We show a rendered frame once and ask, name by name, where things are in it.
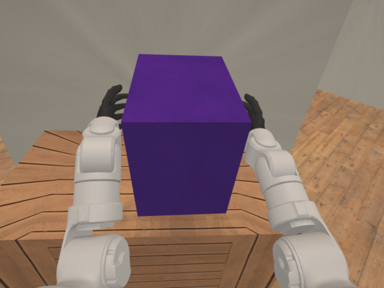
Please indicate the left robot forearm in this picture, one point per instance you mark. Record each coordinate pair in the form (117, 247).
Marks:
(97, 180)

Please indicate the right robot hand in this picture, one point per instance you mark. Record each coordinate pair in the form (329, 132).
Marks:
(254, 111)

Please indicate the pedestal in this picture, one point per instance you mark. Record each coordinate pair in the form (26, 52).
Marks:
(232, 250)

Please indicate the carton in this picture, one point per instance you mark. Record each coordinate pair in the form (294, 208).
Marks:
(185, 128)

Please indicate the robot left upper arm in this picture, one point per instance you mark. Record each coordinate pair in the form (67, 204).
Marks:
(94, 261)

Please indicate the left robot hand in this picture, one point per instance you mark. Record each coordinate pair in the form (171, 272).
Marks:
(108, 107)

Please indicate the robot right upper arm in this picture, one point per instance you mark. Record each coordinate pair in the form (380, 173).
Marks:
(309, 260)

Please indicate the right robot forearm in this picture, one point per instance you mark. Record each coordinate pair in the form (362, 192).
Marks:
(289, 209)

